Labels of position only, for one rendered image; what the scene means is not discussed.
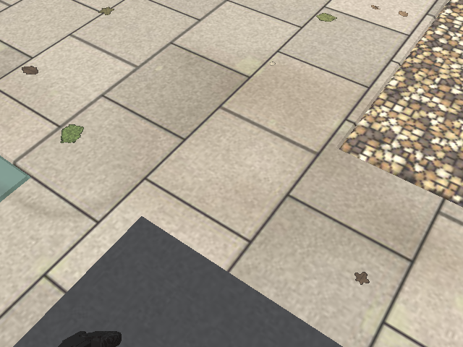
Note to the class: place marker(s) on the robot left hand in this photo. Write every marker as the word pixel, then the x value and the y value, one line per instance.
pixel 94 339

